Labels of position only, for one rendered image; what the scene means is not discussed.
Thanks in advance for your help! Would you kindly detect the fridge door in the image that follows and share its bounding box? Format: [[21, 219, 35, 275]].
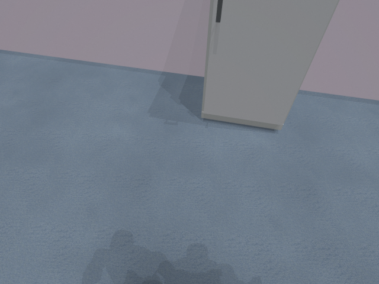
[[204, 0, 338, 125]]

